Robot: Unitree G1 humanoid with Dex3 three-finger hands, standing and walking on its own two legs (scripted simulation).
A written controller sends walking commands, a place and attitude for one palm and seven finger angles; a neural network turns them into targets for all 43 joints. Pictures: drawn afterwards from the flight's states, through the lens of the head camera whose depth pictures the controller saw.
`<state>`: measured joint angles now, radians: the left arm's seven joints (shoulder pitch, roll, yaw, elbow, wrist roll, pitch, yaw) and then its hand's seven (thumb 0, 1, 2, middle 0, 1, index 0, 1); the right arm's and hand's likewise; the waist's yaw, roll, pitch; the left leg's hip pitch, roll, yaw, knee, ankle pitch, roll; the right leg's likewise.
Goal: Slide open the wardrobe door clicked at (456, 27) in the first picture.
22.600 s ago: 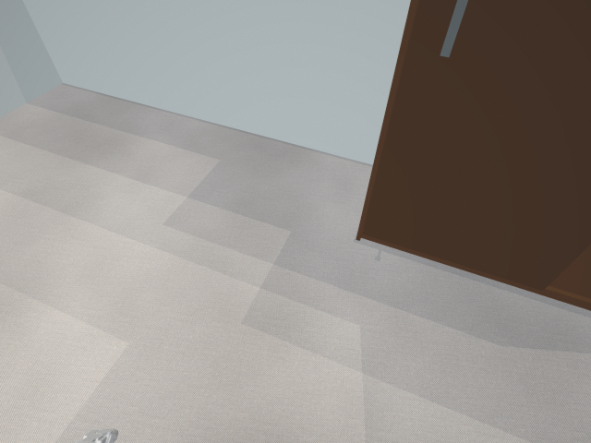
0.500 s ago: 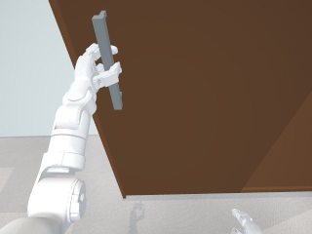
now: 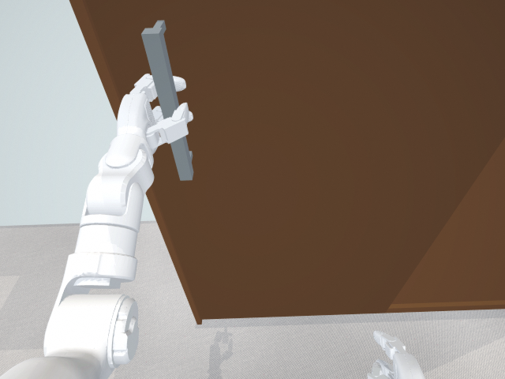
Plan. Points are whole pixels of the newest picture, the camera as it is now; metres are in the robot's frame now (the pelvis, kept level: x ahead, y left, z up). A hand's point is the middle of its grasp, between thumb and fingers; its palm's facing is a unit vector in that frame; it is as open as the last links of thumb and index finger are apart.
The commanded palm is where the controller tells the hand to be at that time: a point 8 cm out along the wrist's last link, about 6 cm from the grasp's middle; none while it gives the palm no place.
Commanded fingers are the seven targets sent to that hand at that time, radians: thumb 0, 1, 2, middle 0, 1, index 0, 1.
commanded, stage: grip the handle and tug to test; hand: left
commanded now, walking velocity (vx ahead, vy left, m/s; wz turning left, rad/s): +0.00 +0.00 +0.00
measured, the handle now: (175, 109) +0.47 +0.16 +0.22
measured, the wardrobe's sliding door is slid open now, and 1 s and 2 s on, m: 0.00 0.01 0.07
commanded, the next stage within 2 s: tug the door sideways, standing still in 0.18 s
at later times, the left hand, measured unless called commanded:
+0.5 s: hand (182, 122) +0.42 +0.13 +0.23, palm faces +0.10 -0.99 -0.01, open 6.0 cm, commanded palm +0.39 +0.16 +0.22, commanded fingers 0.00 0.90 0.90 -0.45 -1.40 -0.45 -1.40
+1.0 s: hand (188, 122) +0.42 +0.12 +0.23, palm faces +0.14 -0.99 -0.04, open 6.0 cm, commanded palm +0.39 +0.12 +0.22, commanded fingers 0.00 0.90 0.90 -0.45 -1.40 -0.45 -1.40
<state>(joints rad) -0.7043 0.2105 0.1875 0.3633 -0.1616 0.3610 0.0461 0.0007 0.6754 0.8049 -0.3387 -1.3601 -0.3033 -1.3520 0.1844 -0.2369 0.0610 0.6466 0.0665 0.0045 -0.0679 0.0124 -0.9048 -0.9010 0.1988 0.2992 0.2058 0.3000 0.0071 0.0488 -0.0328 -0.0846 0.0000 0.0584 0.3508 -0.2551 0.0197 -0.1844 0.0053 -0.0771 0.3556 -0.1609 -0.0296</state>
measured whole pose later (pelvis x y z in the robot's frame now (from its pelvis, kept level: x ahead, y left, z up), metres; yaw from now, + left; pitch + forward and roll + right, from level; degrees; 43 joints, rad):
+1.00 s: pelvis -0.01 +0.01 +0.00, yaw +4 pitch +0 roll +0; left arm -0.87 0.09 0.02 0.49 -0.14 0.34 0.19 -0.01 0.74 0.82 -0.32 -1.37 -0.26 -1.40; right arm 0.19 -0.20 0.06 0.73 0.04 -0.03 -0.04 0.01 -0.91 -0.90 0.20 0.30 0.21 0.30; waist 0.06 0.04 -0.02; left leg -0.15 -0.04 0.00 0.43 -0.27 0.03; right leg -0.22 -0.05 -0.13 0.43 -0.20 -0.01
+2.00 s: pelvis +0.05 -0.19 -0.01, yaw +8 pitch -2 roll -4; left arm -0.77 0.25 0.08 0.12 -0.08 -0.04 0.09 -0.06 0.71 0.85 -0.45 -1.40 -0.22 -1.32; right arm 0.02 -0.16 -0.01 0.58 0.05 -0.08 0.01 0.01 -0.90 -0.90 0.20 0.30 0.21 0.30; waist 0.18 0.07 0.30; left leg -0.18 0.28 -0.02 0.55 -0.32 -0.14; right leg -0.42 -0.07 -0.03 0.80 -0.33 0.02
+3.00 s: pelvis +0.12 -0.45 +0.00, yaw +5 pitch -2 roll -5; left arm -0.46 0.16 0.05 -0.19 -0.04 -0.08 0.11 -0.03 0.73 0.79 -0.45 -1.40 -0.19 -1.29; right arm 0.09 -0.15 0.00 0.53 0.02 -0.14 0.05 0.01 -0.90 -0.90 0.20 0.30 0.21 0.30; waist 0.15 0.06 0.27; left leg -0.17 0.32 0.12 0.46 -0.22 -0.14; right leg -0.38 -0.01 -0.05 0.82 -0.38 0.04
